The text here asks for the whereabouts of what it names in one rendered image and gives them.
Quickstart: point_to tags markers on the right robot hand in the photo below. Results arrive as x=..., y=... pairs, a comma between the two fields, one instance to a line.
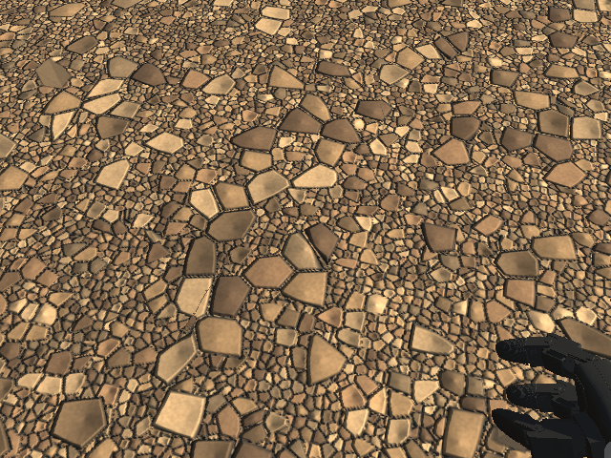
x=584, y=409

